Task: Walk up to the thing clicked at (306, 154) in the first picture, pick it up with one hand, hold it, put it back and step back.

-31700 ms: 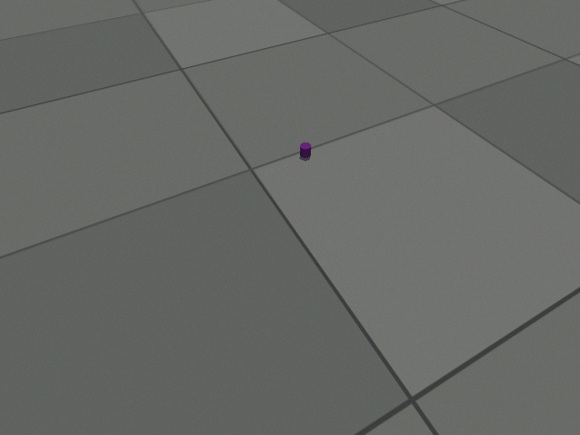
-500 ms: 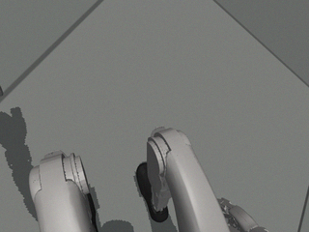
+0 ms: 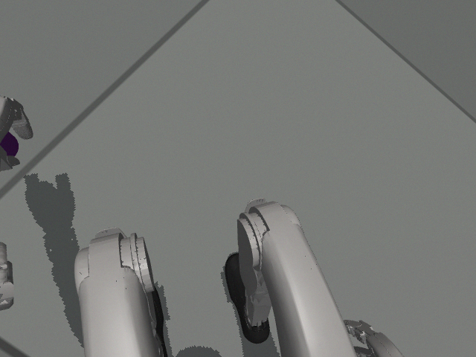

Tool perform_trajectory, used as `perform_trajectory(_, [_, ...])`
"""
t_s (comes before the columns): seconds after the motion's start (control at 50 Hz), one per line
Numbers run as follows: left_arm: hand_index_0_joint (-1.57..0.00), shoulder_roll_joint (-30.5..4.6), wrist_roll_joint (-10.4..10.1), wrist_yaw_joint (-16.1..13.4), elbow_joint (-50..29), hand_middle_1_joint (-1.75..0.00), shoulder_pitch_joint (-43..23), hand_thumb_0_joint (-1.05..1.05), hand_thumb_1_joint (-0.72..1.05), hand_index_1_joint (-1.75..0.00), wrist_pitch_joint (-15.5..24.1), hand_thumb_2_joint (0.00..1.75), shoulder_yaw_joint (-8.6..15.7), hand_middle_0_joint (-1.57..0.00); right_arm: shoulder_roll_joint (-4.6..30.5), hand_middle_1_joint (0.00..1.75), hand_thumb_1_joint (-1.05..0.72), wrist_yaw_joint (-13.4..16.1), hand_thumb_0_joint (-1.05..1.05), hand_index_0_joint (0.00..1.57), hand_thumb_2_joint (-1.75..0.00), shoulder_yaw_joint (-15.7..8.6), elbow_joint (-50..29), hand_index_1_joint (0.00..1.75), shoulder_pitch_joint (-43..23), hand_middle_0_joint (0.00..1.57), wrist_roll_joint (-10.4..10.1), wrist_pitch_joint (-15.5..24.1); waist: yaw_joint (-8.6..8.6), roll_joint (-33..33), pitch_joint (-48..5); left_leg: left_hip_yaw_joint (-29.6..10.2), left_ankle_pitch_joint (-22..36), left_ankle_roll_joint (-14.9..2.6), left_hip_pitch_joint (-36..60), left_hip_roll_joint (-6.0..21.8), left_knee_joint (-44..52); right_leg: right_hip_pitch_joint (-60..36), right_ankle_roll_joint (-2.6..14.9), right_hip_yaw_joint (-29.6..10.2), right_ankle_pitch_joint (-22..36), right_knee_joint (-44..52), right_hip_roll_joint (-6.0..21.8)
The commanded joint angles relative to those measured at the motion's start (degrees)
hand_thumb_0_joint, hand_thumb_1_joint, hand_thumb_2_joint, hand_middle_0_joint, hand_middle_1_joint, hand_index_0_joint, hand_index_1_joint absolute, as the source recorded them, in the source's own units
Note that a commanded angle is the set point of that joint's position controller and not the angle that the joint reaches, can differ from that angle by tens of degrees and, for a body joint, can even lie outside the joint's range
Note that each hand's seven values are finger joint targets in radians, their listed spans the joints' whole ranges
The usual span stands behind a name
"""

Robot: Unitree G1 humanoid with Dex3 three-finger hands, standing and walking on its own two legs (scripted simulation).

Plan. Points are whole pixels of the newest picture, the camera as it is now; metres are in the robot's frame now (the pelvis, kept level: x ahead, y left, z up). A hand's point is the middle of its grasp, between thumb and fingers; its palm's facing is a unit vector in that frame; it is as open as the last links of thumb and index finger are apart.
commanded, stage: lift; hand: left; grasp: from above
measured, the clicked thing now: out of the picture +0.48 +0.34 -0.16
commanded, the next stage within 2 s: hold in 1.52 s
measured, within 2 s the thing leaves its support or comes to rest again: neither
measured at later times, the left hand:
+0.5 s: hand out of the picture +0.40 +0.32 +0.01, palm faces -0.42 -0.12 -0.90, open 7.3 cm
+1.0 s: hand out of the picture +0.33 +0.29 +0.21, palm faces -0.44 -0.14 -0.88, open 7.6 cm
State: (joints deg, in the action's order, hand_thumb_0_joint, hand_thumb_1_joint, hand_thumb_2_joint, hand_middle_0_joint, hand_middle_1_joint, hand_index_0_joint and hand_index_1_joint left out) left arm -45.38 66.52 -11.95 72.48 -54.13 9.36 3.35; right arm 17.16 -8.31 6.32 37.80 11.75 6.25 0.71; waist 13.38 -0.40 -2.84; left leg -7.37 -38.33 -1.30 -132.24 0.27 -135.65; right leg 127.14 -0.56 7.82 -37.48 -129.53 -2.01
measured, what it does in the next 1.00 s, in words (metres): rises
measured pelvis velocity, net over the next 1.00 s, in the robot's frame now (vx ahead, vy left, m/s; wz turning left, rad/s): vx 0.02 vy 0.00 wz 0.13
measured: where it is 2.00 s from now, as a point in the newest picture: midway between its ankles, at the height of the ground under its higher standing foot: (203, 329)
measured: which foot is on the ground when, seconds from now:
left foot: down 0.00-1.00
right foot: down 0.00-1.00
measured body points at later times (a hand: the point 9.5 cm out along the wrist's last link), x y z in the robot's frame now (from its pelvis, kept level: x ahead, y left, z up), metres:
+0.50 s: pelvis +0.00 +0.00 +0.10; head +0.18 +0.05 +0.51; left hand +0.42 +0.32 +0.06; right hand +0.13 -0.26 -0.02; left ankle +0.08 +0.12 -0.31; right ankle +0.11 -0.11 -0.31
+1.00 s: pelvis +0.02 +0.00 +0.29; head +0.11 +0.02 +0.73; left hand +0.35 +0.30 +0.26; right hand +0.16 -0.25 +0.17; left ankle +0.08 +0.12 -0.31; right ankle +0.11 -0.11 -0.31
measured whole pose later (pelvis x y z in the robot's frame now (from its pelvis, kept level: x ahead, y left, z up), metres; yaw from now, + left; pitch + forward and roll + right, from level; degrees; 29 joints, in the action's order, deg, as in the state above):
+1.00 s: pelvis +0.02 +0.00 +0.29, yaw +7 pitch +20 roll -3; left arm -28.3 55.7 -3.5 42.7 -19.9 1.2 -7.2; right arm 14.0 2.8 -0.4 39.4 13.3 -2.5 0.6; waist 4.4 -2.5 -10.2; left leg -2.0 -30.0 -0.7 -69.2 0.9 -78.8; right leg 67.1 0.0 1.6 -29.2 -75.9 -2.2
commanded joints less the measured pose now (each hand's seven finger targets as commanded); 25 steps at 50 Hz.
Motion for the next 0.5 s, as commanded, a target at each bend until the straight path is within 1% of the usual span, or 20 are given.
perform_trajectory(0.0, [-0.93, -16.39, -1.83, 0.3, -13.8, -0.9, -16.13, 0.0, 0.6, -0.83, -1.73, 0.69, 2.9, -0.86, 14.48, 0.3, -0.92, 1.3, 0.0, 0.2, -0.9, -6.35, -1.11, 0.3, 11.63, 0.2, -1.46, -1.1, -2.08, -21.75, -44.76, 3.41, 14.36, 0.07, 36.37, -0.31, 17.74, -21.13, 3.49, 0.99, 13.65, 13.86, -1.42])
perform_trajectory(0.02, [-0.94, -14.53, -2.37, 0.97, -14.37, -0.9, -15.44, 0.0, 0.61, -0.82, -1.77, 0.68, 2.08, -0.86, 14.05, 0.3, -0.92, 1.42, 0.0, 0.2, -0.91, -6.52, -1.35, 0.3, 11.74, 0.2, -1.55, -1.34, -1.64, -20.12, -43.81, 3.61, 13.25, -0.14, 35.48, -0.35, 18.12, -21.75, 3.47, 0.76, 12.89, 14.86, -1.51])
perform_trajectory(0.08, [-0.91, -14.18, -2.97, 2.48, -18.25, -0.9, -13.25, 0.0, 0.58, -0.83, -1.68, 0.68, 2.38, -0.84, 13.82, 0.3, -0.92, 2.0, 0.0, 0.2, -0.9, -7.49, -1.4, 0.3, 11.71, 0.2, -2.46, -1.86, -2.86, -19.76, -42.95, 3.13, 11.41, -0.1, 36.67, -0.51, 20.97, -21.49, 3.53, 0.22, 11.42, 16.15, -1.1])
perform_trajectory(0.1, [-0.92, -12.86, -3.59, 3.14, -19.33, -0.9, -12.16, 0.0, 0.58, -0.83, -1.65, 0.7, 1.58, -0.85, 13.21, 0.3, -0.92, 2.12, 0.0, 0.2, -0.9, -7.73, -1.8, 0.3, 11.49, 0.2, -2.66, -1.97, -3.06, -19.48, -43.56, 3.15, 10.19, -0.19, 37.06, -0.31, 22.18, -22.65, 3.37, 0.09, 10.8, 16.72, -1.24])
perform_trajectory(0.12, [-0.91, -12.18, -4.17, 3.58, -20.69, -0.9, -12.35, 0.0, 0.57, -0.84, -1.54, 0.72, 1.62, -0.84, 13.74, 0.3, -0.92, 2.35, 0.0, 0.2, -0.91, -8.39, -2.02, 0.3, 11.36, 0.2, -2.93, -2.1, -3.12, -18.16, -42.56, 3.0, 8.79, -0.29, 36.69, -0.6, 22.76, -21.64, 3.65, -0.11, 9.56, 17.77, -1.01])
perform_trajectory(0.14, [-0.91, -11.8, -4.68, 4.03, -21.63, -0.91, -11.57, 0.0, 0.57, -0.83, -1.41, 0.7, 1.23, -0.84, 12.87, 0.3, -0.92, 2.45, 0.0, 0.2, -0.9, -8.27, -2.18, 0.3, 11.14, 0.2, -3.21, -2.1, -2.99, -17.8, -42.61, 2.98, 7.54, -0.5, 36.64, -0.36, 24.08, -23.2, 3.3, -0.44, 9.2, 18.41, -1.16])
perform_trajectory(0.16, [-0.9, -11.47, -5.4, 4.32, -23.31, -0.9, -11.64, 0.0, 0.55, -0.83, -1.31, 0.71, 1.51, -0.83, 13.05, 0.3, -0.92, 2.73, 0.0, 0.2, -0.91, -8.48, -2.33, 0.3, 11.23, 0.2, -3.51, -2.14, -3.49, -17.36, -42.99, 2.82, 6.72, -0.57, 36.92, -0.49, 24.98, -23.14, 3.24, -0.58, 8.75, 18.78, -0.89])
perform_trajectory(0.18, [-0.9, -10.61, -5.77, 4.74, -23.27, -0.91, -9.85, 0.0, 0.56, -0.84, -1.34, 0.71, 0.86, -0.83, 12.55, 0.3, -0.92, 2.84, 0.0, 0.2, -0.9, -8.61, -2.56, 0.3, 10.72, 0.2, -3.68, -2.14, -3.63, -16.89, -43.13, 2.81, 6.34, -0.71, 37.87, -0.22, 25.72, -24.0, 3.03, -0.83, 8.9, 19.43, -1.07])
perform_trajectory(0.2, [-0.9, -10.89, -6.3, 4.92, -24.7, -0.92, -9.59, 0.0, 0.56, -0.84, -1.28, 0.71, 1.12, -0.83, 12.57, 0.3, -0.92, 3.11, 0.0, 0.2, -0.9, -8.79, -2.87, 0.3, 10.58, 0.2, -3.95, -2.09, -4.07, -16.13, -43.09, 2.7, 5.17, -0.8, 38.01, -0.31, 26.68, -24.36, 3.02, -1.03, 8.01, 20.19, -1.15])
perform_trajectory(0.22, [-0.89, -10.25, -6.56, 5.19, -24.52, -0.91, -7.75, 0.0, 0.55, -0.84, -1.4, 0.73, 1.12, -0.83, 12.92, 0.3, -0.91, 3.36, 0.0, 0.2, -0.9, -9.04, -2.97, 0.3, 10.24, 0.2, -4.21, -2.14, -4.17, -15.56, -41.42, 2.05, 4.51, -0.68, 38.67, -0.37, 27.81, -23.88, 3.14, -0.99, 7.48, 20.94, -0.85])
perform_trajectory(0.24, [-0.88, -9.98, -6.89, 5.43, -25.54, -0.93, -7.2, 0.0, 0.54, -0.86, -1.41, 0.71, 0.62, -0.81, 12.29, 0.3, -0.92, 3.59, 0.0, 0.2, -0.9, -8.89, -3.37, 0.3, 9.8, 0.2, -4.37, -2.16, -4.11, -14.9, -41.38, 2.3, 3.67, -0.89, 38.42, -0.26, 28.62, -25.41, 2.98, -1.16, 6.98, 21.79, -1.21])
perform_trajectory(0.26, [-0.87, -9.92, -7.27, 5.6, -28.02, -0.93, -8.06, 0.0, 0.52, -0.86, -1.33, 0.74, 0.56, -0.81, 12.02, 0.3, -0.92, 3.87, 0.0, 0.2, -0.91, -8.95, -3.53, 0.3, 9.81, 0.2, -4.51, -2.17, -4.55, -14.26, -43.28, 2.7, 4.22, -1.05, 39.86, -0.26, 29.04, -27.13, 2.88, -1.53, 7.57, 22.89, -1.14])
perform_trajectory(0.28, [-0.87, -9.88, -7.2, 5.78, -28.92, -0.93, -7.28, 0.0, 0.52, -0.87, -1.49, 0.75, 0.56, -0.81, 11.72, 0.3, -0.92, 4.1, 0.0, 0.2, -0.91, -9.14, -3.61, 0.3, 9.74, 0.2, -4.78, -2.21, -4.96, -14.14, -44.65, 2.93, 5.2, -1.09, 41.24, -0.13, 29.74, -28.57, 2.7, -1.79, 8.62, 23.53, -1.18])
perform_trajectory(0.3, [-0.88, -9.41, -7.76, 5.92, -30.17, -0.95, -6.62, 0.0, 0.54, -0.88, -1.62, 0.74, 0.42, -0.81, 11.38, 0.3, -0.92, 4.28, 0.0, 0.2, -0.91, -9.25, -3.81, 0.3, 9.65, 0.2, -4.92, -2.23, -5.15, -13.79, -45.34, 3.58, 6.25, -1.2, 41.82, -0.28, 30.1, -30.68, 2.57, -2.19, 9.39, 24.78, -1.22])
perform_trajectory(0.34, [-0.88, -7.42, -9.15, 6.4, -31.54, -0.97, -3.53, 0.0, 0.55, -0.89, -2.23, 0.74, -0.34, -0.81, 10.99, 0.3, -0.91, 4.71, 0.0, 0.2, -0.9, -9.31, -4.05, 0.3, 9.48, 0.2, -5.28, -2.2, -5.27, -12.35, -44.71, 3.93, 7.44, -1.28, 43.14, -0.33, 31.65, -33.06, 2.4, -2.4, 10.11, 27.04, -1.18])
perform_trajectory(0.36, [-0.87, -8.3, -9.62, 6.43, -32.87, -0.97, -2.78, 0.0, 0.53, -0.89, -2.51, 0.74, 0.56, -0.79, 11.12, 0.3, -0.91, 5.04, 0.0, 0.2, -0.9, -9.5, -4.32, 0.3, 9.26, 0.2, -5.48, -2.2, -5.64, -11.85, -44.5, 3.68, 6.59, -1.28, 43.98, -0.31, 32.9, -33.93, 2.37, -2.58, 9.42, 28.03, -0.99])
perform_trajectory(0.4, [-0.86, -8.75, -9.64, 6.52, -35.36, -0.97, -1.31, 0.0, 0.52, -0.9, -3.04, 0.75, 0.69, -0.79, 10.53, 0.3, -0.91, 5.73, 0.0, 0.2, -0.9, -9.61, -4.76, 0.3, 8.3, 0.2, -5.83, -2.4, -6.18, -11.12, -44.73, 3.97, 6.14, -1.32, 45.71, -0.29, 34.86, -36.92, 2.27, -3.06, 8.84, 30.32, -1.16])
perform_trajectory(0.42, [-0.85, -8.28, -9.77, 6.61, -35.78, -0.98, 0.01, 0.0, 0.51, -0.9, -3.43, 0.76, 0.91, -0.78, 10.38, 0.3, -0.91, 6.01, 0.0, 0.2, -0.9, -9.76, -4.96, 0.3, 8.04, 0.2, -6.05, -2.46, -6.36, -10.97, -44.23, 3.67, 5.46, -1.33, 46.55, -0.26, 36.46, -37.85, 2.23, -3.13, 8.4, 31.27, -1.07])
perform_trajectory(0.46, [-0.86, -6.29, -10.15, 6.79, -37.39, -0.96, 2.01, 0.0, 0.52, -0.89, -4.25, 0.76, -0.09, -0.79, 9.7, 0.3, -0.91, 6.57, 0.0, 0.2, -0.9, -9.84, -5.36, 0.3, 7.1, 0.2, -6.37, -2.54, -6.45, -10.74, -43.08, 3.58, 4.97, -1.26, 48.79, -0.1, 39.25, -39.8, 2.15, -3.24, 8.19, 33.38, -1.18])
perform_trajectory(0.48, [-0.86, -6.63, -10.24, 6.79, -38.36, -0.94, 2.88, 0.0, 0.51, -0.88, -4.79, 0.77, 0.28, -0.8, 9.69, 0.3, -0.91, 6.84, 0.0, 0.2, -0.9, -9.98, -5.53, 0.3, 6.66, 0.2, -6.62, -2.61, -7.06, -10.76, -43.74, 3.44, 5.75, -1.14, 51.18, 0.02, 40.6, -41.3, 2.17, -3.33, 8.76, 34.38, -1.25])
